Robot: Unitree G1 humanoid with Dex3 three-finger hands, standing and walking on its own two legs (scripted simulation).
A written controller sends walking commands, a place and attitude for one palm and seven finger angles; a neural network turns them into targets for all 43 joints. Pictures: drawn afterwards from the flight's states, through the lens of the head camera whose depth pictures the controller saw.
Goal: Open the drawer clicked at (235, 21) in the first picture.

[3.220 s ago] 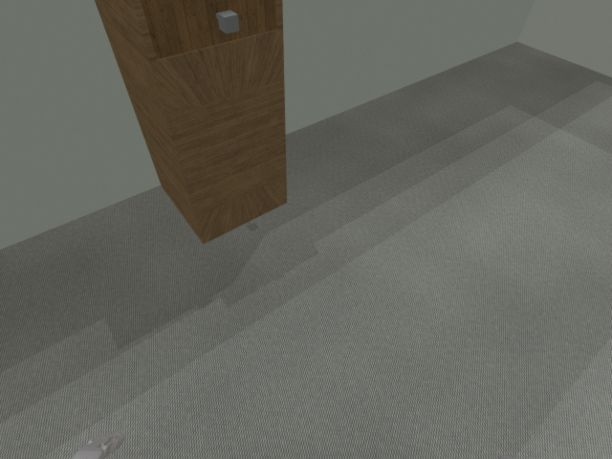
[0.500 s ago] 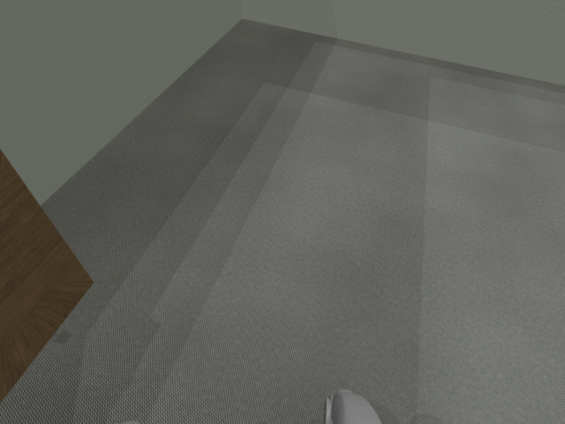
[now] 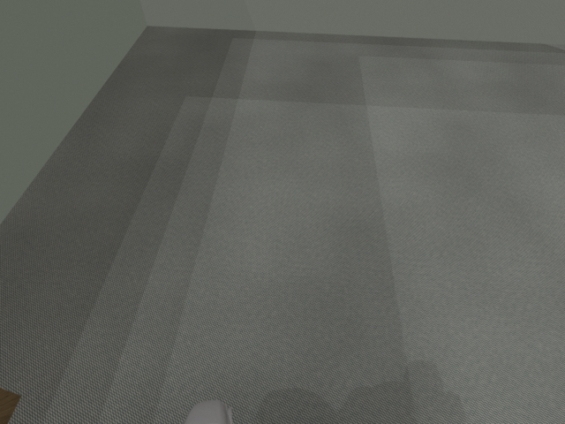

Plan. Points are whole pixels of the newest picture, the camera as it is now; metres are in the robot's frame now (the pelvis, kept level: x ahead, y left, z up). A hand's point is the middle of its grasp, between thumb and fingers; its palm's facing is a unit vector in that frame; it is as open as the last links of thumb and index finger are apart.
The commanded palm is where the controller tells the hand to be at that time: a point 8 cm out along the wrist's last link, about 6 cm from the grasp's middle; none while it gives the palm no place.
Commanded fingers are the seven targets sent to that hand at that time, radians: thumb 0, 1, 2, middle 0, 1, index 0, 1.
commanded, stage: walk to a spot facing it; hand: left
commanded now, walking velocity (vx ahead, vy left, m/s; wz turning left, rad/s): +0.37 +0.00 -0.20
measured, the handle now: out of the picture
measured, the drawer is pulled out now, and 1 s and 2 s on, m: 0.00 0.00 0.00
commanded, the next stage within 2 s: turn to face it in 0.48 s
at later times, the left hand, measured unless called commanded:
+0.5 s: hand (160, 335) +0.29 +0.24 -0.17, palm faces -0.15 -0.98 -0.15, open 7.4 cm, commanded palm none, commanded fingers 0.00 0.90 0.90 -0.20 -0.30 -0.20 -0.30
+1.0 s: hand (212, 272) +0.43 +0.16 -0.17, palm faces -0.13 -0.98 -0.14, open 7.3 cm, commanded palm none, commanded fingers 0.00 0.90 0.90 -0.20 -0.30 -0.20 -0.30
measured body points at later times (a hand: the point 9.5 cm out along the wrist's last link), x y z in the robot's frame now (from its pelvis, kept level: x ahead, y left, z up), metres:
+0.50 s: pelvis +0.20 +0.06 +0.01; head +0.23 +0.08 +0.46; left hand +0.30 +0.29 -0.15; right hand +0.18 -0.19 -0.13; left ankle +0.19 +0.16 -0.73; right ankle +0.21 -0.09 -0.65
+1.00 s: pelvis +0.28 +0.03 -0.01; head +0.30 +0.04 +0.44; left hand +0.43 +0.22 -0.16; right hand +0.26 -0.20 -0.16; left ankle +0.30 +0.13 -0.70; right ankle +0.30 -0.09 -0.73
